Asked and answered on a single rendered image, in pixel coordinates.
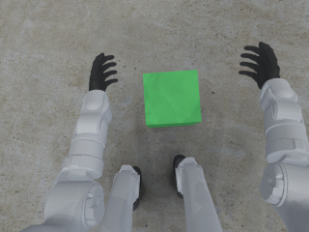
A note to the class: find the robot right shin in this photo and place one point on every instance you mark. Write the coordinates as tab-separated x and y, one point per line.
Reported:
190	160

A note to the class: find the carton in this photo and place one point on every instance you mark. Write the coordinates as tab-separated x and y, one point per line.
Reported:
171	99

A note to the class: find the right robot hand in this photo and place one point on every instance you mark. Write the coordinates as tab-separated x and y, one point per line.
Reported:
267	67

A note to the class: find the left robot hand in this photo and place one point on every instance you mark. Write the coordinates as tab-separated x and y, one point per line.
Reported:
98	74

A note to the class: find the robot right upper arm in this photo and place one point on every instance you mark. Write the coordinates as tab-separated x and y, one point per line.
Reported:
286	187

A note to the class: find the robot left upper arm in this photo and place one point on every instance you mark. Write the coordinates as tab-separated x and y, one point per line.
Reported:
72	206

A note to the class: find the robot right forearm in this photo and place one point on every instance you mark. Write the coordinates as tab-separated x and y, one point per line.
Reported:
287	139

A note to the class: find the robot left forearm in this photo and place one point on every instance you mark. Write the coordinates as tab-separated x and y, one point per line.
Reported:
84	161

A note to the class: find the left robot foot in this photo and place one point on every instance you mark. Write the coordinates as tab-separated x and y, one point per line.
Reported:
136	203

